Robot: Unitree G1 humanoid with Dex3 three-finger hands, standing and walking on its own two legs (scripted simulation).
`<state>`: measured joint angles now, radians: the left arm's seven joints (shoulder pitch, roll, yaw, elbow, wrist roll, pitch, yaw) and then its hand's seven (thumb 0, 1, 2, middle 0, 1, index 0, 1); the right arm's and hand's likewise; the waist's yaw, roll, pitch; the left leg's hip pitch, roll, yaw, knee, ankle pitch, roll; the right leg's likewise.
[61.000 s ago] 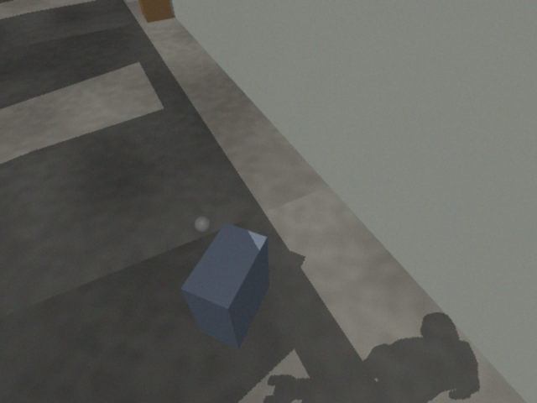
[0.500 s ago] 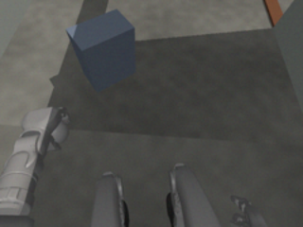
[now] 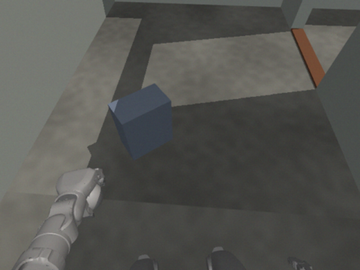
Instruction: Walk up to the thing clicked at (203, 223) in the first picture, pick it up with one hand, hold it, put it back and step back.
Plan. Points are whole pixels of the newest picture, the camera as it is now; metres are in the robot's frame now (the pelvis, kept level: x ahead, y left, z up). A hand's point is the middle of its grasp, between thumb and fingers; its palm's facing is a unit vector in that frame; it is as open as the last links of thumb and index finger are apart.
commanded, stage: lift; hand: left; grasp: from above
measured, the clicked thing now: (87, 196) +0.36 +0.23 -0.10
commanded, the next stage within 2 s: hold in 0.28 s
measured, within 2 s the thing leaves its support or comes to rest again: neither
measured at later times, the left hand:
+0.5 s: hand (77, 180) +0.36 +0.23 -0.01, palm faces -0.44 -0.06 -0.90, open 9.5 cm
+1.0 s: hand (73, 175) +0.36 +0.22 +0.03, palm faces -0.45 -0.04 -0.89, open 9.6 cm
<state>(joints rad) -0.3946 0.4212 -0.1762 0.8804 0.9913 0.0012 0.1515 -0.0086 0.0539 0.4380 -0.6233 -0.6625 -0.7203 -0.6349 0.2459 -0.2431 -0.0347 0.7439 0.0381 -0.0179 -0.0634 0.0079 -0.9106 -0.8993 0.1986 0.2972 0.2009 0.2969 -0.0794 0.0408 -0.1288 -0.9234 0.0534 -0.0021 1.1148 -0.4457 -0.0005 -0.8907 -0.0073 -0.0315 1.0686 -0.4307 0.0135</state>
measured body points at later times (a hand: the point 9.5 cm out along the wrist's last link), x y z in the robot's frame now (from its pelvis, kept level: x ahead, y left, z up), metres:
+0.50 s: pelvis +0.04 +0.00 +0.06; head +0.08 +0.00 +0.50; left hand +0.38 +0.23 +0.04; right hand +0.13 -0.26 -0.07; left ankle +0.05 +0.12 -0.66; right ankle +0.05 -0.13 -0.66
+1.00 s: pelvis +0.05 +0.00 +0.07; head +0.07 -0.02 +0.52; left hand +0.38 +0.22 +0.08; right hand +0.16 -0.26 -0.05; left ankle +0.05 +0.12 -0.66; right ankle +0.05 -0.13 -0.66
